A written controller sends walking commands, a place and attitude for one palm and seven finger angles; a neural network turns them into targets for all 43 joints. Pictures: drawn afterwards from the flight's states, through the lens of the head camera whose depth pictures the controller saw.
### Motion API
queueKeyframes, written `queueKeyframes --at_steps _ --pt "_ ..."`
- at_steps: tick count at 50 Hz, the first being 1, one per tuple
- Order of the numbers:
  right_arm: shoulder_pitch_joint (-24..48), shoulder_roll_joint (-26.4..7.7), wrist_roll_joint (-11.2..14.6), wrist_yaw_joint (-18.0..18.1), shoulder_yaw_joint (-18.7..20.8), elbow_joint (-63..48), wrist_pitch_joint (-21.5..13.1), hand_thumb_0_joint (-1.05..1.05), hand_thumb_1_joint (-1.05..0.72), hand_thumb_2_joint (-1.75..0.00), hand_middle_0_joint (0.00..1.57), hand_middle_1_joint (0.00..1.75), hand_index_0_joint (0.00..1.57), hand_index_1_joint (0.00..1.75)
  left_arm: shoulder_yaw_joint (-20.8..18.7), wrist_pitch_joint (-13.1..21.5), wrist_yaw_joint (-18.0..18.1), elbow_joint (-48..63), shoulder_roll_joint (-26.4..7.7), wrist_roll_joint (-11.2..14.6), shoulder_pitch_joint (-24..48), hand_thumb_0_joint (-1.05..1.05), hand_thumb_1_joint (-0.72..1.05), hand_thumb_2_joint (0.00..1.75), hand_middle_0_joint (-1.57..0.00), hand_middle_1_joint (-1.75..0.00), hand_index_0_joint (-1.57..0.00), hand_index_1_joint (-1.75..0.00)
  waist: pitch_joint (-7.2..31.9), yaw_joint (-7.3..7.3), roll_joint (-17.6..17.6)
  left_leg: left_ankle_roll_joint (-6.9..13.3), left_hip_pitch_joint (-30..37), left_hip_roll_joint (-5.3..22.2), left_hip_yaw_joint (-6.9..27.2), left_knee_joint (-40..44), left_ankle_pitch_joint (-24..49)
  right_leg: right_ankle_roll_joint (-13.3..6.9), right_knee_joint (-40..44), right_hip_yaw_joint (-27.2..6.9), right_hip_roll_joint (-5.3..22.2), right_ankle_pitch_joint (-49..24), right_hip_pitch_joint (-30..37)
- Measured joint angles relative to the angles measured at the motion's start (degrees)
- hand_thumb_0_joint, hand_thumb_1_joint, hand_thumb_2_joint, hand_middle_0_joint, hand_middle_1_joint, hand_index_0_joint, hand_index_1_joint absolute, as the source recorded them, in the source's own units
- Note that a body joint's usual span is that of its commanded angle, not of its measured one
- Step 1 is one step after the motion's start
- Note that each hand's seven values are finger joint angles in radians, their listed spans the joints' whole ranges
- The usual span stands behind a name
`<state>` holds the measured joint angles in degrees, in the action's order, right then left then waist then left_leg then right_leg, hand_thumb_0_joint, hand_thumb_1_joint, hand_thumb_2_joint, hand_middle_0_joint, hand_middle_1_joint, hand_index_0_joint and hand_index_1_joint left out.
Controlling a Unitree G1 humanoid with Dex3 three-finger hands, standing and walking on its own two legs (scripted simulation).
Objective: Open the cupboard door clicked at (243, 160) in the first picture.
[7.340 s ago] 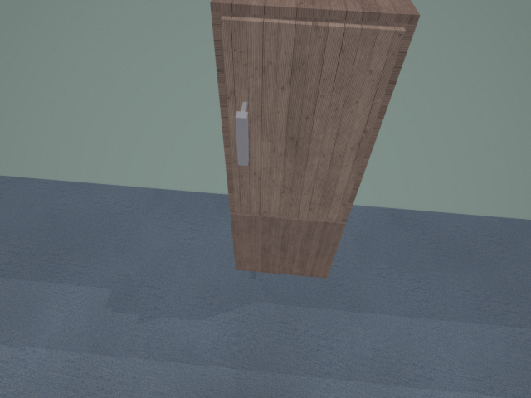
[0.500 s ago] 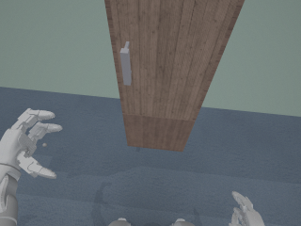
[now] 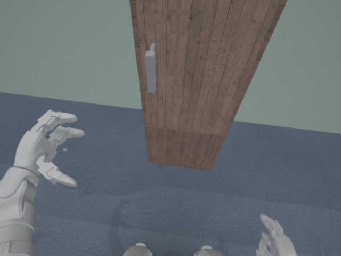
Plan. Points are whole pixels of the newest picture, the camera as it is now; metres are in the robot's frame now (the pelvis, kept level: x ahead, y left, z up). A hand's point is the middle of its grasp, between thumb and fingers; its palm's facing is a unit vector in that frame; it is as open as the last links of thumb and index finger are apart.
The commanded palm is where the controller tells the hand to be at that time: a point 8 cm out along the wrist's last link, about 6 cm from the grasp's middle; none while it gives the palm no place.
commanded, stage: move the hooked fingers beside the handle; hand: left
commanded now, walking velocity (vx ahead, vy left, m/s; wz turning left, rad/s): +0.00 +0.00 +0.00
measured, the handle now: (152, 68) +0.63 +0.10 +0.05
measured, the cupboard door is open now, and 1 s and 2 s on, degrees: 0 0 0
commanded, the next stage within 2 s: none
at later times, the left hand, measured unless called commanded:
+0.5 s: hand (93, 116) +0.42 +0.22 +0.07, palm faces -0.09 -1.00 -0.01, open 14.0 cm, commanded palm +0.40 +0.27 +0.07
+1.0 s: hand (114, 90) +0.51 +0.19 +0.07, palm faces -0.10 -1.00 -0.01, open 14.0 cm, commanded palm +0.50 +0.24 +0.06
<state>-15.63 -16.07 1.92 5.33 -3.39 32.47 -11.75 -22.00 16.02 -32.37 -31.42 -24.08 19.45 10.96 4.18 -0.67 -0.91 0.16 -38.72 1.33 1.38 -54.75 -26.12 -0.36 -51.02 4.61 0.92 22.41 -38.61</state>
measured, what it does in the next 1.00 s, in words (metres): stands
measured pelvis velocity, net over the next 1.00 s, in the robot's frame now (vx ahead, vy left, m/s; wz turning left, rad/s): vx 0.00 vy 0.00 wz -0.04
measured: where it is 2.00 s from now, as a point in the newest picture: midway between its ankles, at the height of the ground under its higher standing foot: outside the picture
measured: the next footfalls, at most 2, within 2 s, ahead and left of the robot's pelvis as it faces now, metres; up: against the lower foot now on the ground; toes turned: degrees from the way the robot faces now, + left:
none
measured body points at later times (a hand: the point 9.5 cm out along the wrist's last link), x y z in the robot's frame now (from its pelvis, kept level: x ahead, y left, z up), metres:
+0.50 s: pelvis +0.01 +0.00 +0.00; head +0.09 +0.01 +0.44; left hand +0.42 +0.27 +0.07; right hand +0.08 -0.27 -0.11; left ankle +0.01 +0.11 -0.69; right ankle +0.03 -0.12 -0.69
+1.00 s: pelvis +0.00 +0.00 -0.02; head +0.13 +0.01 +0.41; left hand +0.51 +0.24 +0.07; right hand +0.01 -0.27 -0.13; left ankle +0.01 +0.11 -0.69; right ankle +0.03 -0.12 -0.69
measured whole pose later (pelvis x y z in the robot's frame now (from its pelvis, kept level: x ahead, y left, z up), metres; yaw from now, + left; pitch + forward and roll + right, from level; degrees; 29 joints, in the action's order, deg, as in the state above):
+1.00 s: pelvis +0.00 +0.00 -0.02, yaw -2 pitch +20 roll -2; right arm -21.2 -16.0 0.0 2.2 -3.0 35.8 -0.5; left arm -24.4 20.4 -22.5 -68.4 -33.9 6.5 52.5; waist 4.7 -10.1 -0.6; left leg 0.0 -52.8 2.8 0.2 -59.4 -27.0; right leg -0.6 -55.4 3.2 -0.5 22.3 -53.4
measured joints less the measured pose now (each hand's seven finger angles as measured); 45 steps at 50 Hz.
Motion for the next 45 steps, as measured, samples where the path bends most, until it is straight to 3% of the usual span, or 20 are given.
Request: queueKeyframes --at_steps 10,21,36,45 --pt "-1.6 0.7 -0.3 -1.0 0.0 0.2 1.9 0.02 -0.91 -0.90 0.21 0.30 0.20 0.30 0.8 -0.8 3.7 -5.2 -0.3 -2.9 7.6 -0.01 -0.50 0.30 -0.30 -1.20 -0.30 -1.20 0.8 -2.29 0.3 0.2 -1.1 0.1 -1.4 0.8 0.2 0.3 0.1 -1.4 -0.1 -0.3 -2.0" --pt "-4.1 0.3 -0.6 -2.0 0.8 1.5 5.4 0.01 -0.91 -0.90 0.21 0.30 0.20 0.29 0.0 1.2 6.1 -12.2 -0.9 -5.0 13.8 -0.01 -0.50 0.30 -0.30 -1.20 -0.30 -1.20 0.9 -3.23 0.2 0.1 -2.6 0.4 -1.8 0.8 0.0 0.2 -0.1 -1.8 -0.4 -0.2 -3.7" --pt "-4.4 0.1 -1.0 -2.7 1.2 2.6 9.0 0.01 -0.91 -0.90 0.21 0.30 0.20 0.29 -0.4 3.6 7.7 -25.9 -3.8 -8.7 27.5 -0.01 -0.50 0.30 -0.30 -1.20 -0.30 -1.20 1.3 -5.54 0.5 -0.2 -6.5 0.9 -1.6 -0.9 -0.3 -0.2 -1.6 -1.7 -0.9 -0.1 -7.7" --pt "-4.8 0.2 -1.5 -3.0 0.6 3.0 10.7 0.01 -0.91 -0.90 0.21 0.30 0.20 0.29 -1.4 4.6 9.2 -34.1 -7.3 -11.5 36.6 -0.01 -0.50 0.30 -0.30 -1.20 -0.30 -1.20 0.7 -7.74 0.5 -0.2 -11.0 1.2 -1.4 -3.2 -0.6 -0.3 -3.5 -1.5 -1.2 -0.1 -12.0"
